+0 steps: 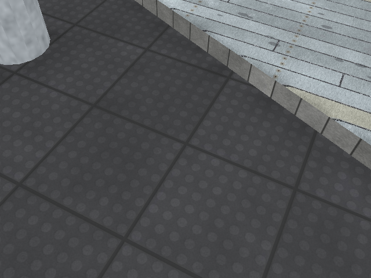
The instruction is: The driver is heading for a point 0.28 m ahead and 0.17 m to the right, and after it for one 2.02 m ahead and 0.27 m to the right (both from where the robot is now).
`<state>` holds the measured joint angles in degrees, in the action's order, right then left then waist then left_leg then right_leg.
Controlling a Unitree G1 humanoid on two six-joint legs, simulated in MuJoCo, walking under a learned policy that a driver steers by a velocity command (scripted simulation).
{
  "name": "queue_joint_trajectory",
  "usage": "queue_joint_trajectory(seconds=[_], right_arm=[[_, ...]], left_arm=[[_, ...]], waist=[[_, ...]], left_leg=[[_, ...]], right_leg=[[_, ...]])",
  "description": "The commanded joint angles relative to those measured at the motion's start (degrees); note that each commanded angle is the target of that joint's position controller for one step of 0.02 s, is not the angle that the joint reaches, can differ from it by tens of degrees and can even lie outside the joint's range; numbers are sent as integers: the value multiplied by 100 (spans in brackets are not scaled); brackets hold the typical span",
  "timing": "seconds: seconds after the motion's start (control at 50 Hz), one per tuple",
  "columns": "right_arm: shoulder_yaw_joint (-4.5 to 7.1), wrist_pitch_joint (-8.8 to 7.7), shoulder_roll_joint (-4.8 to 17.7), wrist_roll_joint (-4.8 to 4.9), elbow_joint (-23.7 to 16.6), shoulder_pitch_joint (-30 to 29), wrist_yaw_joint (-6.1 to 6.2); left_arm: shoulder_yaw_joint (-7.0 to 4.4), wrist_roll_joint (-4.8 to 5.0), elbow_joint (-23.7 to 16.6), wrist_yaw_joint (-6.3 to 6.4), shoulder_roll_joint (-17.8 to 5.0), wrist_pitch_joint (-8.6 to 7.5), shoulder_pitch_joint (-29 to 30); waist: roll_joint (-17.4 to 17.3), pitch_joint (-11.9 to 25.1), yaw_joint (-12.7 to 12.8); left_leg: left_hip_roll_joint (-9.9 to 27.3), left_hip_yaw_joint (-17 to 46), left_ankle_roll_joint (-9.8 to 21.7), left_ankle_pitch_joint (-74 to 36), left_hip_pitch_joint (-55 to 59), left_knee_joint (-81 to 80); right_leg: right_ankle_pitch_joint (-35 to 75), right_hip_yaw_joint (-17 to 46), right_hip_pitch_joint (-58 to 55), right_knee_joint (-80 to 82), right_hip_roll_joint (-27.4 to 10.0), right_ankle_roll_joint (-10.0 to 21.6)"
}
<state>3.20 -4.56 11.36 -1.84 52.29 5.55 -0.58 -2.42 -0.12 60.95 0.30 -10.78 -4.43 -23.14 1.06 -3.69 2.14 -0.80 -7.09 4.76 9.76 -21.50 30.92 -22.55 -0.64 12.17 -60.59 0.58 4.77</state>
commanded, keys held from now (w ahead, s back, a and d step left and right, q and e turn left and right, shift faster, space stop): w+e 0.22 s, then e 0.32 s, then no key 0.46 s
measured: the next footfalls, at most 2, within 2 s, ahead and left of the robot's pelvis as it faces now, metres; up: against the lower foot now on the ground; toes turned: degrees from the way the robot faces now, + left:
right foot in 0.44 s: +0.35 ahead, -0.11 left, +0.00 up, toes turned -18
left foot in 1.00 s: +0.34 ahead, +0.09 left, +0.00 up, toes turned -22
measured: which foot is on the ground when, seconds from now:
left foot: down 0.00-0.44, up 0.46-0.98, down 1.00-1.00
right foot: up 0.00-0.42, down 0.44-1.00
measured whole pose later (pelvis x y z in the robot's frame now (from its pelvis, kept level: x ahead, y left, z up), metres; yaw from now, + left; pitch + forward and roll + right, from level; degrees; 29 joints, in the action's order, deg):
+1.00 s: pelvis +0.28 -0.01 +0.01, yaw -22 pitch +1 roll +0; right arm 2.5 1.4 12.1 -0.8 52.3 15.4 2.6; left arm -2.3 -1.0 51.9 0.9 -12.4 0.9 -13.1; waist 0.3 0.5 0.7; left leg 0.2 0.2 1.7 16.0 -11.3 26.3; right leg -6.2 1.1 17.4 -23.1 6.6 5.0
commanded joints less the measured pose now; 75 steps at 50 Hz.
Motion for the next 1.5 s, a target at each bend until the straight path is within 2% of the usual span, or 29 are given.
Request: queue_joint_trajectory(seconds=[0.02,0.06,0.14,0.22,0.3,0.34,0.4,0.42,0.44,0.46,0.48,0.5,0.52,0.54,0.56,0.58,0.66,0.76,0.9,0.96,0.98,1.0,1.02,1.04,1.06,1.1,1.14,1.24,1.5], right_arm=[[108,-62,463,61,99,808,14],[37,-141,274,81,237,968,67],[80,-259,522,98,354,1384,109],[37,-258,467,93,425,1713,143],[13,-209,565,133,485,1895,252],[32,-149,655,124,527,1992,311],[122,-28,858,123,422,1741,394],[147,25,894,134,362,1659,383],[179,49,951,193,272,1568,336],[110,46,403,215,-14,2079,307],[102,97,588,229,-164,2070,265],[90,126,593,188,-222,1676,249],[82,129,564,155,-291,1383,239],[115,194,626,75,-351,1105,236],[122,315,604,-31,-344,1320,257],[114,435,553,-64,-279,1508,279],[88,559,467,22,-286,1478,246],[110,708,593,39,-431,886,238],[48,666,507,131,-333,943,289],[-1,584,379,156,-100,1471,341],[-4,522,462,112,-60,1532,359],[1,455,700,5,-91,1555,372],[-3,413,883,35,-190,1046,327],[-86,350,590,30,-223,667,270],[-132,299,481,55,-189,644,241],[-117,275,600,98,-41,892,254],[-119,282,586,134,83,1087,269],[-152,318,487,119,326,1311,267],[-276,328,309,123,795,1418,291]], left_arm=[[-124,-53,-371,-31,-416,-9,68],[-119,-167,-328,-110,-250,164,-120],[-141,-150,-613,-190,-232,322,500],[-113,-120,-943,-249,-236,320,1337],[3,-150,-1203,-271,-55,278,1949],[-2,-186,-1244,-266,-122,269,1884],[-122,-242,-1059,-224,-424,220,986],[-195,-268,-930,-190,-562,157,496],[-303,-317,-853,-126,-860,71,52],[-494,-256,-1009,-64,-1538,119,349],[-541,-32,-1122,-61,-1746,207,2],[-509,6,-1247,13,-1541,311,379],[-406,38,-1313,51,-1160,365,824],[-333,62,-1304,60,-911,413,1099],[-292,50,-1325,76,-778,397,1055],[-250,7,-1294,68,-685,365,1015],[-277,-116,-1315,25,-958,245,970],[-237,-106,-1313,32,-945,372,886],[-173,-175,-1199,49,-908,466,905],[-137,-94,-1105,89,-890,522,944],[-109,-65,-1059,102,-800,517,818],[-29,-22,-1056,91,-530,482,658],[-16,81,-1046,77,-432,456,702],[-3,-43,-949,62,-514,448,838],[1,-63,-893,43,-519,433,896],[-24,-80,-782,23,-689,398,939],[-7,-48,-610,23,-688,372,826],[66,-29,-265,92,-517,369,805],[155,-15,292,176,-425,399,655]], waist=[[-301,221,-266],[-515,155,-76],[-436,-7,-45],[-434,-195,-185],[-488,-245,-305],[-620,-89,-290],[-838,423,87],[-730,727,294],[-284,1042,607],[1191,1656,30],[706,2539,273],[60,2068,207],[-119,1193,66],[-420,755,-148],[-127,586,-235],[-79,638,-315],[26,997,-362],[382,803,-132],[521,494,-55],[355,423,-297],[165,372,-266],[-435,479,-140],[-965,153,109],[-872,55,126],[-825,152,118],[-878,169,13],[-566,146,-37],[-156,68,-154],[-147,77,-161]], left_leg=[[1812,2079,585,334,1566,-2103],[1550,1418,342,-121,1125,-2277],[1475,669,295,-906,1321,-2405],[1352,126,212,-1445,1618,-2423],[1283,-580,104,-3620,1787,-1843],[1360,-698,70,-4379,2131,-1369],[1457,-749,67,-5434,2379,129],[1449,-724,9,-4896,2259,1108],[1210,-785,-223,-3307,1630,2621],[253,-779,-522,2402,-325,4725],[-160,471,-636,2726,-1138,5646],[198,808,-619,2215,-1367,5602],[378,809,-623,1826,-1421,5092],[513,875,-597,1584,-1246,4501],[531,832,-612,1530,-946,4269],[522,828,-619,1473,-713,4094],[423,786,-633,1068,-510,3379],[448,870,-670,889,-691,2502],[131,716,-472,1461,197,967],[3,563,-252,745,1132,-773],[225,869,-166,337,1533,-1378],[1041,1779,18,535,1802,-1810],[1636,2464,331,309,1010,-2003],[1614,2241,329,176,402,-1932],[1292,1952,120,369,376,-1894],[912,1665,-107,703,450,-1856],[782,1533,-105,547,731,-1754],[707,1406,-54,228,1069,-1541],[638,1315,-61,-182,1246,-1460]], right_leg=[[562,375,2003,-863,-519,111],[766,351,1609,-606,-611,31],[1416,225,2319,-343,-688,-70],[2113,26,2766,616,-645,-142],[2433,-689,2090,2054,-330,-113],[2218,-845,1815,2323,-138,3],[1504,-893,941,2602,286,345],[1705,-776,363,3062,378,484],[3105,-281,-510,3683,28,718],[7205,1699,-2274,2781,-1743,1412],[7611,3032,-2727,3289,-2394,2331],[6281,2573,-2132,3610,-2235,2218],[5326,2211,-1156,3949,-1943,1937],[4104,1896,-486,4299,-1500,1492],[4499,1752,-73,4331,-1460,1472],[4684,1597,73,4332,-1359,1388],[4626,1190,102,4344,-1015,1090],[1671,1523,0,4856,-964,782],[602,1797,163,4900,-1015,794],[814,1796,374,4621,-943,568],[775,1753,625,4515,-825,312],[590,1446,854,4057,-554,38],[714,721,744,3934,157,-140],[951,676,3,3800,23,-146],[1355,779,-302,4016,-21,-134],[1765,899,-559,4135,-180,-132],[1803,971,-413,4183,-278,-98],[1807,1026,-225,4337,-321,-141],[2077,1000,-378,4270,-403,-139]])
